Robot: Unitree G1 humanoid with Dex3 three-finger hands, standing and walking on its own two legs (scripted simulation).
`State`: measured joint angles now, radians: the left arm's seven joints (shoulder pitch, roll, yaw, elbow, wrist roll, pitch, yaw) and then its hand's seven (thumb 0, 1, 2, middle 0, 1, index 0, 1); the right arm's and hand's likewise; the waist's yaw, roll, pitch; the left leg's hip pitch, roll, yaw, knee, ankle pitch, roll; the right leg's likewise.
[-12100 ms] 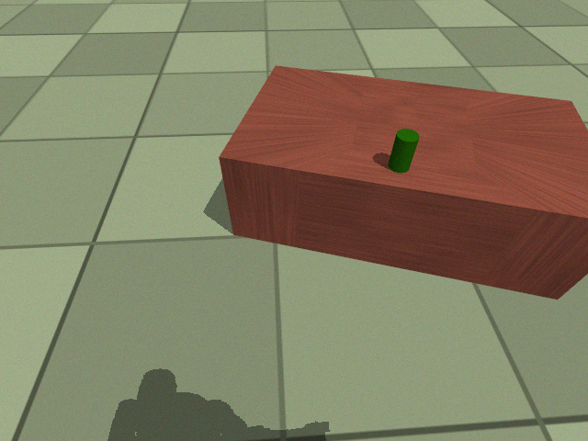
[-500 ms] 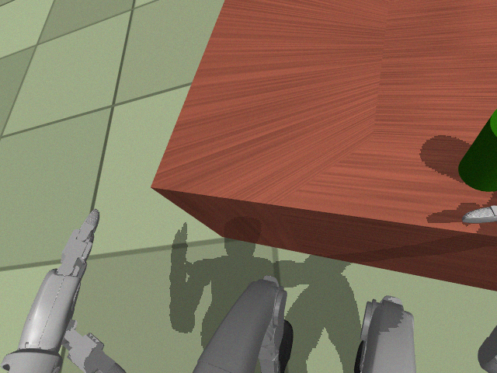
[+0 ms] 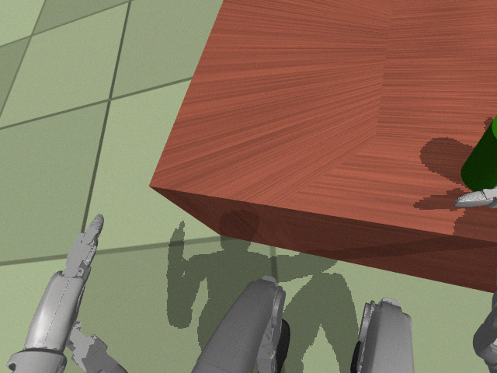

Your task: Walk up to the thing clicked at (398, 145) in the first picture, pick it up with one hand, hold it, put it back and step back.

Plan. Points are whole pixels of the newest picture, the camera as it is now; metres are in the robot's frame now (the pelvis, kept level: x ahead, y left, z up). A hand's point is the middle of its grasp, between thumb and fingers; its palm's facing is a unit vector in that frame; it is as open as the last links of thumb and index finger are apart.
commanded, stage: close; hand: right
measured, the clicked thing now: out of the picture +0.50 -0.26 -0.05
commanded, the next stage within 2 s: settle in 0.46 s
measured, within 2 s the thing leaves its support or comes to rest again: leaves its support in 0.88 s
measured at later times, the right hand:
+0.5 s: hand out of the picture +0.49 -0.26 -0.04, palm faces +0.28 +0.96 +0.00, open 10.4 cm
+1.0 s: hand out of the picture +0.48 -0.25 -0.01, palm faces +0.28 +0.96 +0.00, open 10.3 cm
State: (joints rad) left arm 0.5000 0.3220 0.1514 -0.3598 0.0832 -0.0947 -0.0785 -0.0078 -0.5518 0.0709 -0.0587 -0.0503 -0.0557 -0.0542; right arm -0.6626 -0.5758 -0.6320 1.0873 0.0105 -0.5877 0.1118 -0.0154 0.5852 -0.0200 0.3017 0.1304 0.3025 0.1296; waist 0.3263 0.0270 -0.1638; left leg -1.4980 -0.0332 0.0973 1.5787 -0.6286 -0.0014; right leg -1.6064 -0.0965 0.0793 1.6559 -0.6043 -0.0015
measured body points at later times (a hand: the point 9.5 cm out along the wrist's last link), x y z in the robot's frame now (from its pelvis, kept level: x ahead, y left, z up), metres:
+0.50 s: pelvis -0.01 +0.00 +0.00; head +0.17 -0.09 +0.41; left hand +0.17 +0.26 +0.11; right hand +0.47 -0.31 -0.03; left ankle +0.05 +0.13 -0.53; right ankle +0.06 -0.12 -0.53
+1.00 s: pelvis +0.00 +0.00 +0.03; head +0.17 -0.08 +0.44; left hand +0.18 +0.26 +0.11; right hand +0.46 -0.30 -0.01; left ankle +0.05 +0.13 -0.53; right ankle +0.06 -0.12 -0.53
